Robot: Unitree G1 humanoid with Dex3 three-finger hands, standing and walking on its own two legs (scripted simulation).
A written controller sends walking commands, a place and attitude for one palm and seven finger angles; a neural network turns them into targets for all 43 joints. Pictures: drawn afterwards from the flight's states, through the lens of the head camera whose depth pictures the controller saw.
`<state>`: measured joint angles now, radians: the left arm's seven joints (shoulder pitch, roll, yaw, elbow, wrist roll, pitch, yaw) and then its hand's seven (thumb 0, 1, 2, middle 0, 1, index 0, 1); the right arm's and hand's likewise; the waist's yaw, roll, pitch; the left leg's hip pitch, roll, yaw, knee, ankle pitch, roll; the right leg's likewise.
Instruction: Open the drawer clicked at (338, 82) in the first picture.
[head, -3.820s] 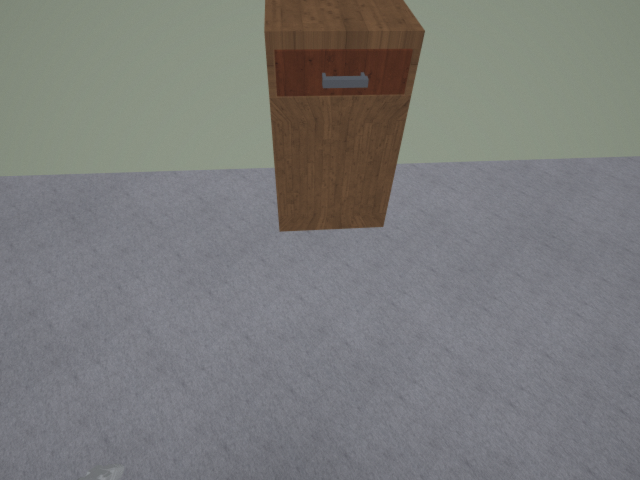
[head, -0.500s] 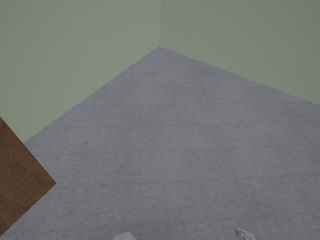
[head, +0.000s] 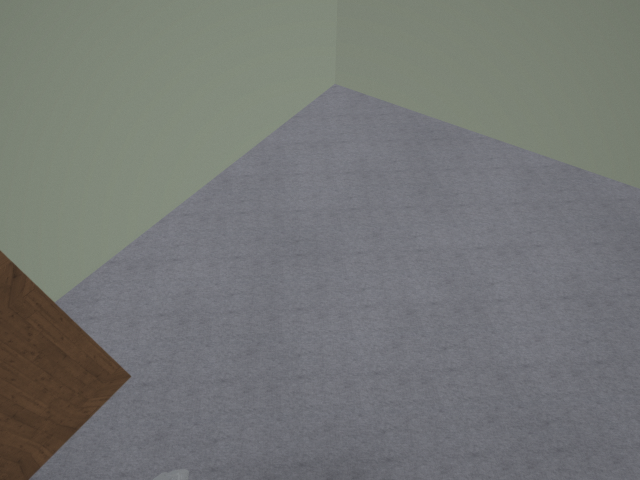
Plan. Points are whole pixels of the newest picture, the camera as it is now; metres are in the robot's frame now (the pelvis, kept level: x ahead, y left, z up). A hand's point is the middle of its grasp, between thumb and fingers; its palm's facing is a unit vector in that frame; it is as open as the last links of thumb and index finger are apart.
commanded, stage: turn to face it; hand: left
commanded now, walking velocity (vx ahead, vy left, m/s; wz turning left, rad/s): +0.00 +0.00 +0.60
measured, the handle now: out of the picture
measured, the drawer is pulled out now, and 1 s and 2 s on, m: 0.00 0.00 0.00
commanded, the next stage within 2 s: take the last steps up to it in 1.46 s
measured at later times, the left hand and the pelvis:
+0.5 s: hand out of the picture -0.07 +0.21 -0.18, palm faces +0.39 -0.88 -0.27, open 7.4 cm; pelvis -0.02 +0.00 -0.01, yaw +20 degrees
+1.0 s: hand out of the picture -0.04 +0.20 -0.14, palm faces +0.60 -0.75 -0.29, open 7.4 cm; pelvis -0.01 -0.02 -0.01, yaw +38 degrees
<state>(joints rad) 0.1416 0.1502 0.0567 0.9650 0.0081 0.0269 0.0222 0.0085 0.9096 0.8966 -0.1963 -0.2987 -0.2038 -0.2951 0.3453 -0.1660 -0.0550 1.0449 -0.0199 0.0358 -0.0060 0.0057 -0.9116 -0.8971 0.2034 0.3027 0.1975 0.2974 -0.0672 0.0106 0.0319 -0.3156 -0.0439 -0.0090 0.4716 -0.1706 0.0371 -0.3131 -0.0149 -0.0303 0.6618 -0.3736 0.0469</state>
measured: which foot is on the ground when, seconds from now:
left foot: down 0.00-0.04, up 0.06-0.48, down 0.50-0.90, up 0.92-1.00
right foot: up 0.00-0.00, down 0.02-0.50, up 0.52-0.88, down 0.90-1.00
